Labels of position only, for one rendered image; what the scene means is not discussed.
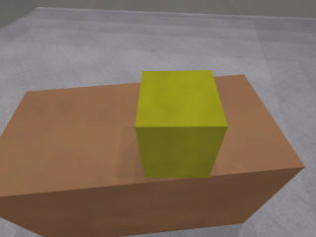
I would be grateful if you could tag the pedestal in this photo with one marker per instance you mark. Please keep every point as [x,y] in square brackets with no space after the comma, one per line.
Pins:
[70,165]

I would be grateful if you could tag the carton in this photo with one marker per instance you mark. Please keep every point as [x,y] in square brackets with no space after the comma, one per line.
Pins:
[180,123]

